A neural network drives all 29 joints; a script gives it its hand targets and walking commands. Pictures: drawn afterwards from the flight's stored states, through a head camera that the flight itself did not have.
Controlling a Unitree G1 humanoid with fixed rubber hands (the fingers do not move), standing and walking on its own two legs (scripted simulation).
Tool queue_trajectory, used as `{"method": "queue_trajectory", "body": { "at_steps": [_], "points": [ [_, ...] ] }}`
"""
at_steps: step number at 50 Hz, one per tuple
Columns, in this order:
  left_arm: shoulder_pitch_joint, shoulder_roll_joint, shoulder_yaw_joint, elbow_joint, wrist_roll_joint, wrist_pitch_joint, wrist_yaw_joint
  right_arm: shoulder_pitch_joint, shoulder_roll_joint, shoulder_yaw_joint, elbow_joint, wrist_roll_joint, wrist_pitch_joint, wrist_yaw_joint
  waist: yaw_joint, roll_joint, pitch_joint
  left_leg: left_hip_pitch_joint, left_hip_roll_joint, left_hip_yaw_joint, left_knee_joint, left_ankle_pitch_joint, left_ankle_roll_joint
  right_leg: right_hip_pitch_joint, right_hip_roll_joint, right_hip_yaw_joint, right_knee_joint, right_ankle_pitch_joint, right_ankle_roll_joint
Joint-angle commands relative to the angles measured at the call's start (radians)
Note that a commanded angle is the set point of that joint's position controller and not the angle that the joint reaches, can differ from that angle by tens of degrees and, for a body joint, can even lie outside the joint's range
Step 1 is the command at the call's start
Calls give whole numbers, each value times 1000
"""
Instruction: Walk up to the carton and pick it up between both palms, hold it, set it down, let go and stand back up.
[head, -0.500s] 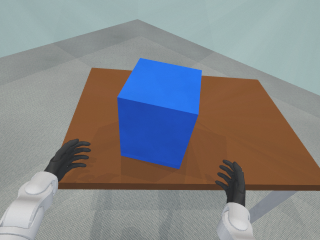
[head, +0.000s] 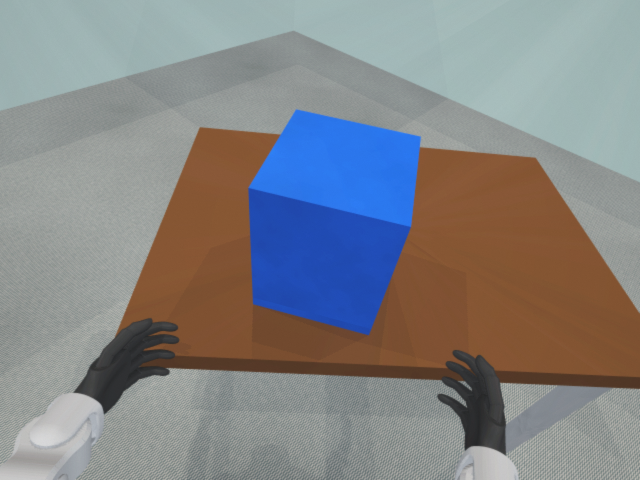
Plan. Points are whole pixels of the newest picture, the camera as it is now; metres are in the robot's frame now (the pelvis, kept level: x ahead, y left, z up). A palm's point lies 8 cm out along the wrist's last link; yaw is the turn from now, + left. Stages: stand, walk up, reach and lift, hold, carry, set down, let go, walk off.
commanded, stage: set down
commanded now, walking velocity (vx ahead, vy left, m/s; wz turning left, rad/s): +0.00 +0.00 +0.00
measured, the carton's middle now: (333, 224) +0.49 -0.02 +0.05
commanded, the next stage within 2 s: let go in 1.96 s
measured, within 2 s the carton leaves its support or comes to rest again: neither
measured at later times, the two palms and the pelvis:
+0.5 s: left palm (134, 386) +0.23 +0.22 +0.01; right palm (488, 419) +0.20 -0.20 +0.03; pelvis +0.03 -0.01 +0.00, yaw +0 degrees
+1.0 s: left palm (132, 419) +0.21 +0.22 -0.02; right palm (486, 437) +0.19 -0.21 -0.01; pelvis +0.03 -0.02 +0.00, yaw +0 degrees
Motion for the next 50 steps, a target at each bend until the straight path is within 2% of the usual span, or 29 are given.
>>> {"method": "queue_trajectory", "body": {
  "at_steps": [1,4,7,8,9,10,11,12,13,14,15,16,17,18,20,21,23,25,29,31,32,39,41,42,43,44,46,48,50],
  "points": [
    [-135,118,114,-212,-9,-47,26,-116,-63,-40,-220,76,-19,44,88,283,18,-115,97,-75,-378,-238,-36,350,53,-4,8,-75,-82],
    [-86,114,126,-184,2,-40,20,-98,-100,-69,-209,69,-29,48,87,216,14,-75,82,-69,-366,-173,-41,339,50,-11,-4,-52,-83],
    [-68,101,133,-191,25,-28,24,-77,-102,-67,-167,59,-30,57,80,199,17,-30,72,-68,-342,-103,-54,313,54,-14,-14,-42,-78],
    [-84,91,136,-190,41,-25,30,-105,-118,-85,-125,49,-25,72,79,245,19,-28,81,-67,-364,-103,-57,303,65,-27,-5,-60,-85],
    [-75,90,143,-189,39,-24,28,-84,-118,-78,-142,56,-34,70,83,199,15,-12,67,-55,-349,-104,-60,308,56,-17,-26,-42,-78],
    [-50,67,145,-143,59,-17,30,-79,-137,-80,-88,49,-32,84,83,211,29,12,67,-58,-343,-42,-73,276,64,-30,-19,-58,-85],
    [-64,91,151,-175,47,-19,29,-97,-131,-81,-142,49,-47,82,83,196,-3,21,59,-50,-333,-42,-71,286,55,-11,-37,-44,-80],
    [-42,57,150,-142,67,-14,31,-84,-149,-96,-82,43,-40,88,89,206,24,30,68,-71,-346,-47,-77,280,69,-29,-22,-56,-82],
    [-22,61,154,-165,71,-20,30,-68,-144,-80,-91,48,-51,97,103,171,1,63,53,-52,-324,23,-81,265,63,-24,-35,-34,-87],
    [-8,56,162,-155,76,-25,33,-45,-131,-69,-75,47,-54,103,96,189,19,83,47,-52,-319,71,-85,243,67,-30,-29,-26,-89],
    [-11,64,168,-167,74,-30,30,-41,-136,-84,-83,42,-65,101,89,155,-13,95,53,-55,-310,89,-89,250,64,-22,-43,-16,-85],
    [0,48,166,-133,83,-26,33,-51,-148,-91,-61,35,-73,111,107,148,-10,112,30,-33,-296,100,-94,218,59,-24,-55,-36,-90],
    [-13,72,171,-169,69,-48,31,-49,-125,-86,-105,41,-86,106,100,150,-30,111,33,-32,-290,117,-87,228,54,-15,-50,-8,-89],
    [18,47,167,-134,92,-46,37,-24,-153,-84,-41,43,-86,121,94,154,-26,126,37,-34,-294,165,-88,209,67,-29,-42,-2,-90],
    [34,41,177,-162,107,-59,38,-13,-137,-73,-42,36,-101,128,104,155,-37,153,33,-25,-284,222,-93,218,67,-27,-48,10,-94],
    [48,35,184,-105,115,-59,30,2,-153,-72,-12,35,-109,130,94,138,-28,172,19,-16,-276,232,-94,200,61,-25,-63,10,-91],
    [68,36,189,-117,135,-78,33,23,-148,-66,-6,25,-146,130,108,149,-40,209,23,-17,-256,302,-105,188,65,-22,-63,37,-95],
    [73,39,193,-146,111,-109,25,38,-141,-78,-16,19,-179,127,93,106,-69,222,10,-6,-237,374,-102,191,68,-23,-66,91,-80],
    [142,12,201,-80,152,-139,22,89,-163,-59,71,26,-242,137,99,127,-59,296,11,-8,-213,489,-110,161,86,-34,-65,153,-89],
    [146,-30,181,-39,170,-141,20,71,-175,-63,150,25,-272,155,95,136,-66,314,17,-19,-200,550,-131,138,94,-43,-65,119,-88],
    [152,-8,187,-69,158,-154,19,81,-170,-58,99,38,-290,152,94,126,-85,317,11,-12,-194,572,-126,140,87,-38,-68,148,-88],
    [99,-67,134,36,173,-153,31,-6,-190,-89,253,15,-344,190,80,132,-40,279,21,-13,-216,484,-129,106,94,-44,-70,51,-98],
    [79,-62,126,18,160,-160,36,-31,-185,-95,236,10,-359,198,83,111,-62,268,13,-8,-219,441,-127,108,85,-41,-64,35,-96],
    [54,-37,134,-6,162,-166,42,-45,-194,-111,225,12,-369,194,78,135,-70,245,21,-13,-232,416,-123,131,86,-41,-56,35,-91],
    [63,-37,125,-10,156,-167,45,-46,-186,-106,224,7,-374,195,84,104,-88,233,16,-6,-228,403,-118,157,77,-29,-61,59,-91],
    [63,-50,118,29,164,-163,48,-48,-179,-108,259,8,-369,199,82,142,-58,224,9,-7,-237,376,-117,140,80,-36,-54,44,-94],
    [37,-63,103,29,165,-155,58,-71,-198,-139,292,-10,-365,210,68,139,-39,195,23,-9,-263,321,-114,156,86,-41,-56,28,-87],
    [55,-122,85,123,205,-134,71,-108,-230,-146,426,-35,-352,236,74,180,-4,174,46,-34,-293,255,-110,161,107,-55,-33,-20,-94],
    [23,-108,82,86,190,-140,79,-137,-228,-159,380,-36,-360,241,68,159,-25,124,48,-24,-319,194,-102,205,104,-52,-29,-6,-76]
  ]
}}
